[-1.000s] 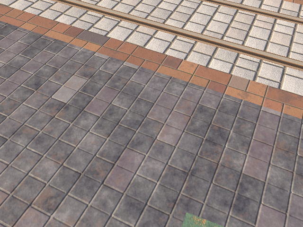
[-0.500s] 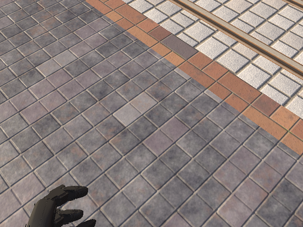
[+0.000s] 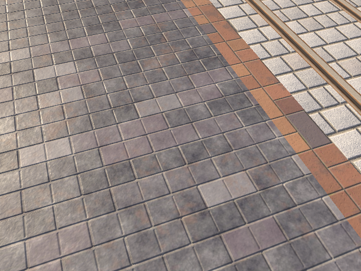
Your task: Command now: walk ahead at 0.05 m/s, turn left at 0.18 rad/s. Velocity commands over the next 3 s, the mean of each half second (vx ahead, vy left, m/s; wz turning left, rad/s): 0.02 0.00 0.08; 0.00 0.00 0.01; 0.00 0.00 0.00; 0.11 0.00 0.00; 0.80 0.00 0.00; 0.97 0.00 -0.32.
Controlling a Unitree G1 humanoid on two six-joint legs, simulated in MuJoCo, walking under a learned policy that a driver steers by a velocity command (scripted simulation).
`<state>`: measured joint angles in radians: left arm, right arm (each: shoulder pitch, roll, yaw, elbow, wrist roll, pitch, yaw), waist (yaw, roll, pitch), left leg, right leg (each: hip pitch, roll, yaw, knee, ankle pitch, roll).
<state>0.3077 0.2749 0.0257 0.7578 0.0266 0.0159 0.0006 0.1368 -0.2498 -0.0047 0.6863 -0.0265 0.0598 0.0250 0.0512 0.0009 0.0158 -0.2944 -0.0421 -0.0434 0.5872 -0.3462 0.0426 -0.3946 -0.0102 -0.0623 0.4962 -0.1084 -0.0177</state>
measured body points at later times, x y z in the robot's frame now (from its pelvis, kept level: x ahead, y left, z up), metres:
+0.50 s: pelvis +0.00 -0.02 +0.01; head +0.01 -0.02 +0.46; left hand +0.09 +0.23 -0.12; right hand +0.09 -0.27 -0.12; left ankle +0.01 +0.10 -0.73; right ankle +0.01 -0.13 -0.73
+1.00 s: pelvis +0.00 -0.02 +0.02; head +0.01 -0.02 +0.47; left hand +0.03 +0.22 -0.14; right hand +0.01 -0.26 -0.14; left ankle +0.01 +0.10 -0.73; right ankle +0.01 -0.13 -0.73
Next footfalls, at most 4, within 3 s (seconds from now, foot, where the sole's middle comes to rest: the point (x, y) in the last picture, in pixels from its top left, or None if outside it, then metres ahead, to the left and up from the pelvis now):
0.24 right None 0.05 -0.13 -0.77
2.52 right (219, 269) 0.52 -0.09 -0.76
2.98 left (182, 163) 0.98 0.06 -0.77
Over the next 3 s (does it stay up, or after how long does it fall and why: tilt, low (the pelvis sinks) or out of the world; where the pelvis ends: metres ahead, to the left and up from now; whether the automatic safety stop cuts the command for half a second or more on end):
stays up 0.76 -0.02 -0.02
